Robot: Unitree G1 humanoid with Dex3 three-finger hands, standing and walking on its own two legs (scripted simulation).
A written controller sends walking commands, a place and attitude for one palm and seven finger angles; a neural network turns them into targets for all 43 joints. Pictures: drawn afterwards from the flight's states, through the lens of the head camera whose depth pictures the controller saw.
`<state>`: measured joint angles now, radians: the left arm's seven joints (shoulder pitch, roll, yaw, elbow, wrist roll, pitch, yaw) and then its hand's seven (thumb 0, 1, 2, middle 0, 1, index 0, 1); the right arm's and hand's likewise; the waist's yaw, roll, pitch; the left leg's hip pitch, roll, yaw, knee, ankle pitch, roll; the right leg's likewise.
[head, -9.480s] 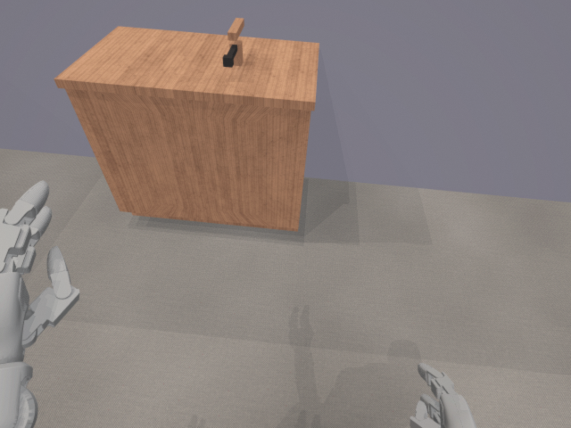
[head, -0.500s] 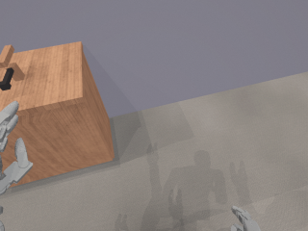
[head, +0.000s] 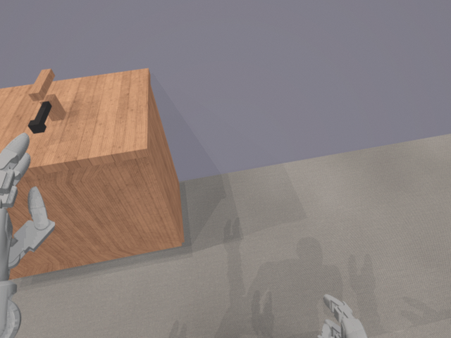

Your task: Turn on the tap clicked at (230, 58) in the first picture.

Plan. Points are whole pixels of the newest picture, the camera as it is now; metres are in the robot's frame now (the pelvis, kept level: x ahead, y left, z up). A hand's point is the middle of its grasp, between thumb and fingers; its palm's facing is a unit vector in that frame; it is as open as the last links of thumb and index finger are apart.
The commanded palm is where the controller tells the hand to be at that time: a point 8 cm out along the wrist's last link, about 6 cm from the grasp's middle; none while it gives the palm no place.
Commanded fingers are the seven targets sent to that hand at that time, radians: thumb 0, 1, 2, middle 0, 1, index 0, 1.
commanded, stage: take the last steps up to it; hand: left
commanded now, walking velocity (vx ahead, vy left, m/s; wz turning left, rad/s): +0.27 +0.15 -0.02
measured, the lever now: (37, 126) +0.60 +0.57 +0.03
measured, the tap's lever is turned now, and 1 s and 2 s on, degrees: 0 0 0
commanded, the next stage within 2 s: come to a stop and stand still in 0.46 s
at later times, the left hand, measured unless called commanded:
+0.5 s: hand (58, 149) +0.35 +0.29 +0.19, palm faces +0.34 -0.82 -0.47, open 7.5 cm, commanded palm +0.28 +0.34 +0.20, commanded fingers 0.00 0.90 0.90 -0.20 -0.30 -0.20 -0.30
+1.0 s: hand (61, 132) +0.40 +0.31 +0.18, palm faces +0.31 -0.84 -0.45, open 7.5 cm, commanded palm +0.34 +0.36 +0.20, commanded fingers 0.00 0.90 0.90 -0.20 -0.30 -0.20 -0.30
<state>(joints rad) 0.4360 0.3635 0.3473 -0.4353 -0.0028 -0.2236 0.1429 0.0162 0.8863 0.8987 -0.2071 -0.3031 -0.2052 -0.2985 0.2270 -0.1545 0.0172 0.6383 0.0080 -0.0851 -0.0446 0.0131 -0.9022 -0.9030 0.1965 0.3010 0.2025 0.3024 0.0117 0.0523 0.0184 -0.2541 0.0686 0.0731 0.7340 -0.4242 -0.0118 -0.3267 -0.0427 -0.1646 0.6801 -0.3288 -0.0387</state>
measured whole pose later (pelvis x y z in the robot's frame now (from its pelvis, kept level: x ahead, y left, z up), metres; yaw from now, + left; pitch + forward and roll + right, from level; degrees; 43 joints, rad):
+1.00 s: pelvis +0.16 +0.09 +0.01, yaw -4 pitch +0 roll +1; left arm 0.50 0.42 0.37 -0.57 -0.02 -0.19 0.16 0.02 0.88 0.90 -0.21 -0.30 -0.21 -0.30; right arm 0.16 -0.19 -0.01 0.56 0.00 -0.01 -0.08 0.01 -0.91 -0.90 0.19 0.30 0.20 0.30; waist 0.01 -0.06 0.08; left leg -0.28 0.03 0.12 0.54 -0.26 0.00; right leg -0.30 -0.05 -0.09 0.73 -0.48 0.01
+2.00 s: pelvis +0.10 +0.08 +0.02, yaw -4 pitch -1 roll +0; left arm 0.46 0.35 0.31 -0.45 -0.03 -0.16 0.15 0.02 0.89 0.90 -0.21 -0.30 -0.21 -0.30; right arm 0.24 -0.19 0.05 0.60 0.00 -0.05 -0.07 0.02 -0.90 -0.90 0.20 0.30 0.20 0.30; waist 0.01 0.01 0.01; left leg -0.24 0.02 0.06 0.49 -0.24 0.02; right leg -0.25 0.01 -0.11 0.45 -0.19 -0.04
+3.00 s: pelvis +0.13 +0.11 +0.02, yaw -5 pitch +0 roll -1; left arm 0.34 0.34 0.37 -0.44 -0.03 -0.25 0.11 0.02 0.88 0.90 -0.21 -0.30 -0.21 -0.30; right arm 0.25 -0.19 0.04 0.59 -0.01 -0.16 -0.01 0.02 -0.90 -0.90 0.20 0.30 0.20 0.30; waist 0.04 -0.04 0.05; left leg -0.21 -0.01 0.09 0.49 -0.28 0.06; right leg -0.22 -0.01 -0.09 0.42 -0.20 0.00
